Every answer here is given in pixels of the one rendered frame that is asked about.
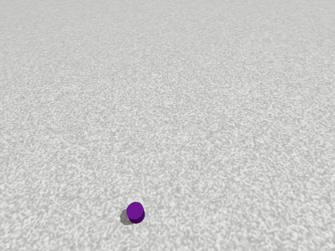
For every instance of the tin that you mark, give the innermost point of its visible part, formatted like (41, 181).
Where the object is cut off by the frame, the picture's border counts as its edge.
(135, 212)

